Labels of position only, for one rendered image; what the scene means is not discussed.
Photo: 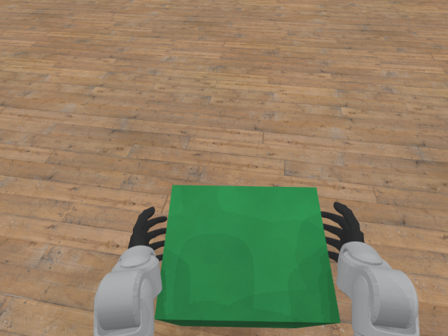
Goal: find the robot left hand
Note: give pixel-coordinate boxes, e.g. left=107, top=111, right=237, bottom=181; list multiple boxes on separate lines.
left=128, top=206, right=167, bottom=261

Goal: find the robot right forearm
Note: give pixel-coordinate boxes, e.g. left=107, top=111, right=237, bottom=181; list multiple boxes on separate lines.
left=336, top=241, right=420, bottom=336

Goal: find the robot right hand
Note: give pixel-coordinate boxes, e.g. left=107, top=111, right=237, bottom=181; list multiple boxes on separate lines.
left=321, top=202, right=365, bottom=262

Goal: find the carton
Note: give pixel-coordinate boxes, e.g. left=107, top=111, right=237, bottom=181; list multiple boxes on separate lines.
left=155, top=185, right=340, bottom=328

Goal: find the robot left forearm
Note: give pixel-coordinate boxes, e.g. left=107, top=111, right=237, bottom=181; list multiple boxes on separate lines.
left=93, top=246, right=162, bottom=336

